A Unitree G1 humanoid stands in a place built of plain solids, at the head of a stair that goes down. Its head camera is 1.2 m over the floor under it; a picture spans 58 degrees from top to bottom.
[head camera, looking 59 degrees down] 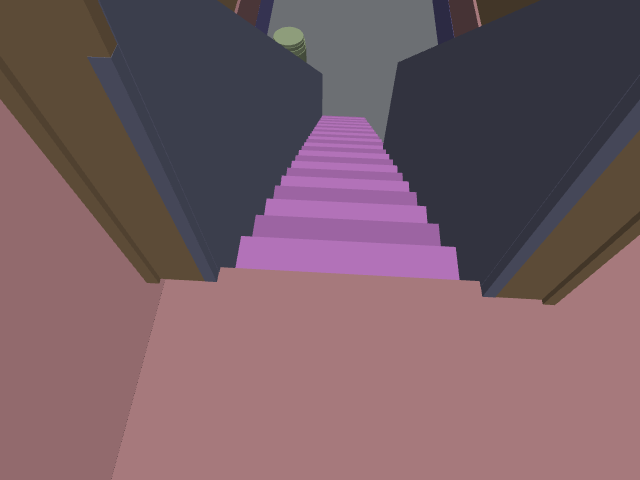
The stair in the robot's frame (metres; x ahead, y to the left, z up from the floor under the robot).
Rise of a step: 0.19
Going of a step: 0.23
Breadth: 0.88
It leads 3 degrees to the right of straight ahead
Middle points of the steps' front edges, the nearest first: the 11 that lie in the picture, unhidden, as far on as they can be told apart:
0.60 -0.09 0.00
0.83 -0.10 -0.19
1.06 -0.12 -0.37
1.28 -0.13 -0.56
1.51 -0.14 -0.75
1.74 -0.16 -0.94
1.97 -0.17 -1.13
2.19 -0.18 -1.31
2.42 -0.20 -1.50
2.65 -0.21 -1.69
2.88 -0.23 -1.88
